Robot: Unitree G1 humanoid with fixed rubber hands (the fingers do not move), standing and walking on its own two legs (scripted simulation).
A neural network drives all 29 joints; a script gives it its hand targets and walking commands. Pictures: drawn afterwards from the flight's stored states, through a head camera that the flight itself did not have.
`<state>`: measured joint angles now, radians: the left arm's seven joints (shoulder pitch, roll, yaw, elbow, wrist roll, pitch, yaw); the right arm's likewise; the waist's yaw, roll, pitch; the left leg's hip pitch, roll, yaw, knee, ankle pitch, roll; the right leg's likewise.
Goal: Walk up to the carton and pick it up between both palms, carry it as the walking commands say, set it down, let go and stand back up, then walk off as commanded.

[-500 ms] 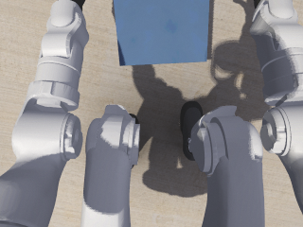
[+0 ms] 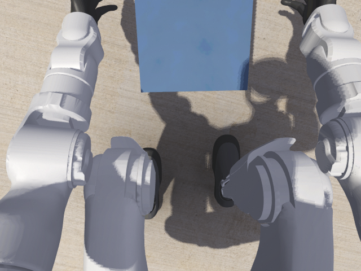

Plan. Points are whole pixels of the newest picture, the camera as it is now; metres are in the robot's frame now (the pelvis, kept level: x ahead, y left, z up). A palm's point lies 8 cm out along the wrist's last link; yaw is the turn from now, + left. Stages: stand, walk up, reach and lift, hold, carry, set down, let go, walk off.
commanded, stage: reach and lift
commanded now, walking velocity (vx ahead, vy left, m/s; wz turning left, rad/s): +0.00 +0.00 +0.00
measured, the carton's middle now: (191, 17) +0.53 -0.01 -0.27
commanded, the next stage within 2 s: none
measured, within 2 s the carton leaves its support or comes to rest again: leaves its support in 1.36 s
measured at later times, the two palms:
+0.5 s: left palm (100, 11) +0.52 +0.14 -0.19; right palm (288, 4) +0.53 -0.17 -0.19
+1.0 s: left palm (106, 12) +0.52 +0.14 -0.20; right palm (280, 5) +0.53 -0.16 -0.19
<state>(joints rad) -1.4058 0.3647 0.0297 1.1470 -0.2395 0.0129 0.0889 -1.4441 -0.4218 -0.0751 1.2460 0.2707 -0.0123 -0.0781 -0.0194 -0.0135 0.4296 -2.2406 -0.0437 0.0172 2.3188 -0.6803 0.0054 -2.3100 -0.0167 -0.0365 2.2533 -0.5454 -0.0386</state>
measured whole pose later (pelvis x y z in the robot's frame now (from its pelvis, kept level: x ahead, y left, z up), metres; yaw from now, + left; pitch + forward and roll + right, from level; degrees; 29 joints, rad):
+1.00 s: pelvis -0.01 +0.00 +0.01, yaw +1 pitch +34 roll +0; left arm -1.54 0.29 0.02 1.28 -0.24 0.00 0.13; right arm -1.59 -0.30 -0.05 1.37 0.24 -0.02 -0.13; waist -0.02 -0.01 0.47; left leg -2.24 -0.04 0.02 2.29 -0.64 0.01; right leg -2.30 -0.02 -0.03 2.23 -0.53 -0.04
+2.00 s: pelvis -0.03 +0.00 +0.03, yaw +2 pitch +29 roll +0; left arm -1.50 0.25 0.16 0.87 -0.07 0.31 0.17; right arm -1.50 -0.24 -0.26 0.88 0.05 0.27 -0.19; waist -0.05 0.00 0.53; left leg -2.12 -0.11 -0.01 2.21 -0.59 -0.03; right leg -2.16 0.07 0.02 2.16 -0.50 0.04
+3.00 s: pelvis -0.04 -0.01 +0.10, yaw +2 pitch +24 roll +0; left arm -1.31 0.09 0.33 0.62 0.06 0.39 0.24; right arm -1.27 -0.02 -0.37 0.52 -0.11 0.41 -0.30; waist -0.04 0.02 0.52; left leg -1.84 -0.14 -0.05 1.99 -0.57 -0.06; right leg -1.88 0.11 0.04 1.95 -0.49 0.04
